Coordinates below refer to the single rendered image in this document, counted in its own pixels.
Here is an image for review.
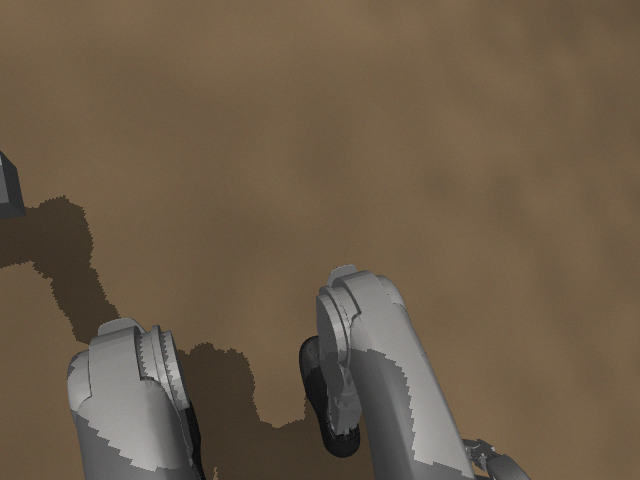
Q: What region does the carton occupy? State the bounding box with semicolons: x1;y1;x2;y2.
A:
0;151;26;220

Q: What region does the right robot foot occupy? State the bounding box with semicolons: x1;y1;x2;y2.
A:
299;336;360;458

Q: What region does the right robot hand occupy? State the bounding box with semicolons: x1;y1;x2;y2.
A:
462;439;531;480

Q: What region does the left robot foot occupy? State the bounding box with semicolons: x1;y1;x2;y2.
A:
185;398;206;480

